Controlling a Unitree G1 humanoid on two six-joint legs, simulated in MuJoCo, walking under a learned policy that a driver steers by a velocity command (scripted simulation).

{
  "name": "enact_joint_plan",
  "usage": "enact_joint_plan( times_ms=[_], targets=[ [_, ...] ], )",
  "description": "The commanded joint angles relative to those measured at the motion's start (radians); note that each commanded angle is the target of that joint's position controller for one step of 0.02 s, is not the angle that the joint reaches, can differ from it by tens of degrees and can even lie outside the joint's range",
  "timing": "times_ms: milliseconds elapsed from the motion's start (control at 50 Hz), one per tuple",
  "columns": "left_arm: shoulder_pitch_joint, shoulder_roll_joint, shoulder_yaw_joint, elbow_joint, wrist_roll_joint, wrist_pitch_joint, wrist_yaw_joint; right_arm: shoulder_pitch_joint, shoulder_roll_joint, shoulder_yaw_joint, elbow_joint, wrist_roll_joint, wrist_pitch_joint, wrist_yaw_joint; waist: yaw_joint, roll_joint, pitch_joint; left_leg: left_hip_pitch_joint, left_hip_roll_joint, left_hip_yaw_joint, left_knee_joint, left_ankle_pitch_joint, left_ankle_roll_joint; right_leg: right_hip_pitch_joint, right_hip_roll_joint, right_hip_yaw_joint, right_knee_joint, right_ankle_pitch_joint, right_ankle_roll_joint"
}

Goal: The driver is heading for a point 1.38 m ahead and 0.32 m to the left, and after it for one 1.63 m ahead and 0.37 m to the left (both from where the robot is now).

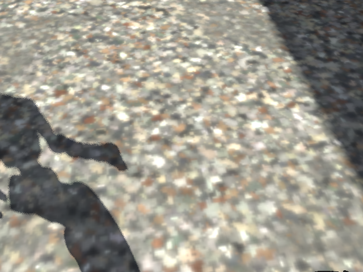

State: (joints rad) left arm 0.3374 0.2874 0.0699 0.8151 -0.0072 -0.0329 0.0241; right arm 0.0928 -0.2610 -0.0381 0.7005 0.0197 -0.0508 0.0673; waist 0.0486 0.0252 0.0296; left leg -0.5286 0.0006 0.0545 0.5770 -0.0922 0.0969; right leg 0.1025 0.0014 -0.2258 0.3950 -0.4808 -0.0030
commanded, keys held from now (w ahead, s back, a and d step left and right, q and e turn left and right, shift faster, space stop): w+q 0.58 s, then w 0.42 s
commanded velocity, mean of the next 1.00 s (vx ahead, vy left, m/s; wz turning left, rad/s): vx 0.50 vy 0.00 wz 0.44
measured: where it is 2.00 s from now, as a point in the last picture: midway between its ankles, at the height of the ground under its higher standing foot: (125, 141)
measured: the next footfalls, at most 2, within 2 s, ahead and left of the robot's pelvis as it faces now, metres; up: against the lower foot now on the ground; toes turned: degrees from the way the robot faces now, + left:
right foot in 0.46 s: +0.46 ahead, -0.09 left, +0.00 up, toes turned +21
left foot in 0.96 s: +0.60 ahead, +0.27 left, +0.00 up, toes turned +28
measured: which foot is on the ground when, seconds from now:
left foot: down 0.00-0.46, up 0.48-0.94, down 0.96-1.00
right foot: down 0.00-0.02, up 0.04-0.44, down 0.46-0.98, up 1.00-1.00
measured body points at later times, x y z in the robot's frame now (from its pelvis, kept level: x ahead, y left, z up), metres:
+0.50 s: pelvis +0.30 -0.01 +0.01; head +0.32 -0.01 +0.45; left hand +0.43 +0.29 -0.06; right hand +0.44 -0.28 -0.11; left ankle +0.13 +0.08 -0.69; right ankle +0.43 -0.10 -0.72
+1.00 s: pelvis +0.52 +0.11 +0.01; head +0.55 +0.14 +0.46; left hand +0.38 +0.36 -0.13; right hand +0.84 +0.02 -0.06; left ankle +0.57 +0.25 -0.72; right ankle +0.44 -0.09 -0.68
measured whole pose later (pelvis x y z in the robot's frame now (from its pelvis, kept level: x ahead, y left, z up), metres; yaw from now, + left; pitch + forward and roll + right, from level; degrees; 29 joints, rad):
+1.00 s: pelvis +0.52 +0.11 +0.01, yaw +27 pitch +2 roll -1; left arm 0.39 0.30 0.05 0.90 -0.02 -0.06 0.00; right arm 0.05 -0.26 -0.04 0.61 0.00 -0.06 0.03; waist 0.08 0.01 0.04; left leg -0.47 0.00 0.03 0.57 -0.12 0.06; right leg -0.09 -0.06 -0.05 0.71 -0.46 0.02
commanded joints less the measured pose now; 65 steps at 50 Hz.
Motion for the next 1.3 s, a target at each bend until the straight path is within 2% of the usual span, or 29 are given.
enact_joint_plan(
  times_ms=[20,40,60,80,100,120,200,280,360,440,460,480,500,520,540,560,620,780,880,920,940,960,980,1000,1020,1040,1060,1140,1300],
  targets=[
    [0.028,0.093,0.009,-0.114,0.022,-0.020,0.011,0.358,-0.321,-0.117,-0.005,0.000,0.004,-0.034,-0.165,0.132,-0.294,0.768,0.185,-0.407,-0.038,-0.010,0.218,-0.517,-0.092,0.037,0.787,0.576,0.002],
    [0.033,0.052,-0.017,-0.131,0.023,-0.060,-0.010,0.336,-0.308,-0.106,-0.028,0.007,-0.006,-0.032,-0.134,0.177,-0.429,0.960,0.342,-0.895,-0.206,-0.130,0.367,-0.784,0.088,0.246,1.022,-0.110,0.029],
    [-0.083,0.132,0.004,-0.154,-0.019,-0.091,-0.029,0.331,-0.236,-0.086,-0.029,-0.002,-0.011,-0.033,-0.186,0.085,-0.358,0.926,0.313,-0.791,-0.255,-0.174,0.304,-0.894,0.016,0.356,1.045,-0.057,0.004],
    [-0.139,0.134,-0.001,-0.178,-0.034,-0.107,-0.034,0.281,-0.201,-0.077,-0.032,-0.001,-0.015,-0.035,-0.163,0.033,-0.227,0.786,0.275,-0.648,-0.266,-0.141,0.259,-0.913,-0.030,0.339,0.970,0.029,-0.015],
    [-0.150,0.124,0.000,-0.175,-0.014,-0.112,-0.028,0.212,-0.178,-0.069,-0.042,0.002,-0.015,-0.036,-0.111,-0.039,-0.130,0.623,0.231,-0.544,-0.279,-0.041,0.225,-0.874,-0.069,0.325,0.862,0.083,-0.012],
    [-0.143,0.137,0.009,-0.169,0.009,-0.105,-0.023,0.162,-0.145,-0.058,-0.058,-0.004,-0.016,-0.040,-0.075,-0.032,-0.086,0.507,0.196,-0.470,-0.300,0.059,0.210,-0.806,-0.096,0.320,0.786,0.122,-0.001],
    [-0.114,0.095,0.001,-0.170,0.024,-0.064,-0.018,0.130,-0.171,-0.064,-0.071,-0.012,-0.018,-0.059,-0.027,0.013,-0.051,0.288,0.136,-0.350,-0.351,0.230,0.212,-0.695,-0.097,0.279,0.615,0.208,0.067],
    [-0.274,0.050,-0.021,-0.206,0.020,-0.066,-0.021,0.179,-0.199,-0.074,-0.048,0.002,-0.005,-0.078,-0.092,0.049,-0.035,0.216,0.059,-0.275,-0.327,0.111,0.140,-0.605,-0.037,0.258,0.283,0.490,0.092],
    [-0.343,0.092,-0.007,-0.225,-0.002,-0.080,-0.037,0.241,-0.196,-0.074,-0.025,0.010,0.008,-0.083,-0.118,0.073,-0.046,0.297,0.101,-0.385,-0.257,-0.027,0.110,-0.557,-0.006,0.300,0.136,0.531,0.076],
    [-0.191,0.146,0.028,-0.189,0.000,-0.099,-0.037,0.216,-0.158,-0.066,-0.037,0.000,0.013,-0.084,-0.020,0.101,-0.085,0.327,0.091,-0.452,-0.079,-0.019,0.052,-0.350,-0.014,0.294,0.060,0.422,-0.004],
    [-0.067,0.189,0.042,-0.178,0.018,-0.104,-0.029,0.221,-0.098,-0.045,-0.050,-0.008,0.009,-0.079,0.036,0.027,-0.196,0.251,0.032,-0.386,0.148,-0.077,0.015,-0.137,-0.137,0.405,0.066,0.364,-0.062],
    [0.039,0.281,0.065,-0.153,0.037,-0.093,-0.027,0.347,-0.029,-0.022,-0.079,0.010,0.000,-0.078,0.002,-0.267,-0.335,-0.069,-0.115,-0.236,0.491,-0.412,-0.058,0.200,-0.373,0.830,-0.014,0.145,-0.220],
    [0.055,0.227,0.056,-0.143,0.013,-0.086,-0.035,0.359,-0.108,-0.031,-0.073,0.022,-0.003,-0.079,0.010,-0.321,-0.317,-0.241,-0.054,-0.232,0.670,-0.498,-0.075,0.212,-0.434,1.060,-0.097,-0.124,-0.254],
    [0.006,0.156,0.037,-0.157,0.007,-0.081,-0.032,0.275,-0.182,-0.051,-0.071,0.020,0.002,-0.080,0.034,-0.205,-0.187,-0.285,-0.010,-0.234,0.734,-0.406,-0.081,0.104,-0.392,0.926,-0.117,-0.159,-0.212],
    [-0.042,0.130,0.027,-0.161,0.012,-0.073,-0.028,0.208,-0.188,-0.055,-0.083,0.008,0.009,-0.082,0.029,-0.135,-0.111,-0.269,0.022,-0.196,0.733,-0.331,-0.085,-0.007,-0.350,0.774,-0.116,-0.030,-0.178],
    [-0.076,0.106,0.018,-0.155,0.016,-0.069,-0.027,0.171,-0.176,-0.057,-0.095,-0.003,0.009,-0.079,0.015,-0.112,-0.053,-0.247,0.050,-0.192,0.690,-0.277,-0.088,-0.102,-0.306,0.662,-0.134,0.103,-0.169],
    [-0.088,0.077,0.008,-0.126,0.018,-0.077,-0.026,0.180,-0.112,-0.050,-0.098,0.007,0.019,-0.068,-0.021,-0.150,-0.023,-0.153,0.086,-0.170,0.599,-0.218,-0.090,-0.220,-0.241,0.481,-0.196,0.282,-0.168],
    [-0.044,0.153,0.026,-0.044,-0.007,-0.069,-0.031,-0.004,-0.048,-0.014,-0.134,-0.007,-0.003,-0.042,0.010,-0.090,0.013,-0.107,0.084,-0.091,0.145,0.054,-0.101,-0.200,-0.222,0.269,-0.250,0.504,-0.189],
    [0.035,0.187,0.032,0.018,-0.025,-0.043,-0.031,-0.110,-0.071,-0.018,-0.172,0.002,-0.013,-0.025,0.027,-0.109,0.038,-0.055,0.054,-0.054,-0.006,0.008,-0.060,-0.097,-0.275,0.264,-0.207,0.575,-0.166],
    [0.020,0.205,0.035,0.029,-0.031,-0.031,-0.026,-0.040,-0.103,-0.035,-0.157,-0.005,-0.015,-0.025,-0.035,-0.120,-0.007,0.084,0.013,-0.020,-0.065,-0.023,-0.023,-0.072,-0.270,0.234,-0.098,0.803,-0.140],
    [0.014,0.197,0.030,0.033,-0.032,-0.027,-0.023,0.086,-0.137,-0.056,-0.116,-0.011,-0.014,-0.030,-0.104,-0.106,-0.085,0.274,-0.017,0.005,-0.102,0.009,0.005,-0.107,-0.232,0.190,0.052,0.933,-0.116],
    [0.015,0.165,0.015,0.025,-0.017,-0.030,-0.019,0.244,-0.191,-0.081,-0.072,-0.013,-0.009,-0.041,-0.174,-0.079,-0.190,0.534,0.035,-0.057,-0.073,0.028,0.039,-0.247,-0.187,0.152,0.265,0.841,-0.078],
    [0.074,0.062,-0.022,-0.020,0.009,-0.045,-0.024,0.357,-0.301,-0.102,-0.059,-0.033,-0.002,-0.054,-0.166,0.146,-0.334,0.902,0.307,-0.494,-0.097,-0.070,0.178,-0.634,-0.051,0.122,0.664,0.389,-0.006],
    [0.074,0.075,-0.024,-0.007,0.001,-0.066,-0.028,0.369,-0.260,-0.088,-0.055,-0.016,-0.002,-0.052,-0.166,0.209,-0.426,0.935,0.398,-0.795,-0.245,-0.163,0.250,-0.782,0.016,0.275,0.848,-0.094,0.001],
    [0.007,0.152,0.000,-0.028,-0.030,-0.077,-0.036,0.308,-0.206,-0.067,-0.053,-0.012,-0.007,-0.048,-0.160,0.146,-0.278,0.827,0.364,-0.668,-0.263,-0.208,0.208,-0.881,-0.047,0.309,0.912,-0.054,-0.010],
    [-0.056,0.149,-0.001,-0.042,-0.037,-0.082,-0.038,0.250,-0.172,-0.057,-0.056,-0.011,-0.010,-0.047,-0.137,0.108,-0.172,0.692,0.315,-0.523,-0.278,-0.167,0.175,-0.886,-0.092,0.283,0.880,0.032,-0.020],
    [-0.080,0.136,-0.001,-0.042,-0.021,-0.080,-0.034,0.193,-0.144,-0.048,-0.054,-0.015,-0.014,-0.043,-0.104,0.059,-0.102,0.562,0.270,-0.432,-0.311,-0.100,0.155,-0.853,-0.121,0.273,0.816,0.104,-0.017],
    [-0.039,0.080,-0.005,-0.020,-0.002,-0.040,-0.031,0.131,-0.123,-0.045,-0.037,-0.022,-0.042,-0.041,-0.023,0.065,-0.052,0.357,0.218,-0.277,-0.418,0.092,0.161,-0.719,-0.154,0.277,0.695,0.242,0.018],
    [-0.310,0.045,-0.028,-0.091,-0.003,-0.050,-0.052,0.245,-0.186,-0.060,0.055,-0.008,-0.037,-0.066,-0.104,0.029,0.030,0.380,0.190,-0.135,-0.455,0.069,0.115,-0.702,-0.100,0.243,0.232,0.593,0.029]
  ],
)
